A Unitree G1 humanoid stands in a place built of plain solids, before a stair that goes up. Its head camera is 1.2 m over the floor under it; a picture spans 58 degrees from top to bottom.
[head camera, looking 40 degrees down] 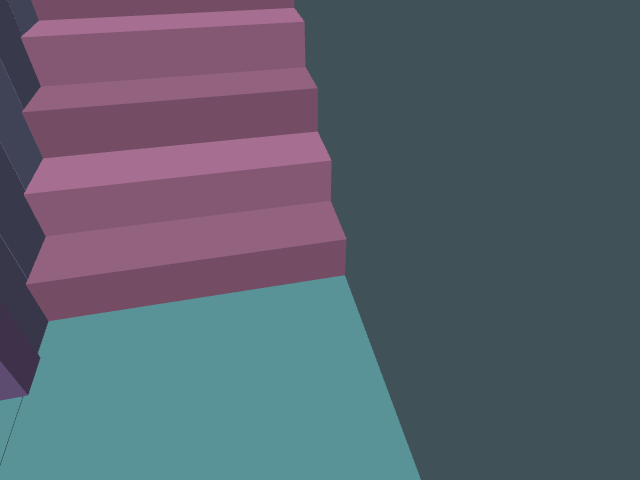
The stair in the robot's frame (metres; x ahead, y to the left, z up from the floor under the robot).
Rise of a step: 0.19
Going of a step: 0.25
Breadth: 1.08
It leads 12 degrees to the left of straight ahead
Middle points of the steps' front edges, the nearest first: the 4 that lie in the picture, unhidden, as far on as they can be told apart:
1.10 0.43 0.19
1.35 0.48 0.37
1.59 0.54 0.56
1.84 0.59 0.74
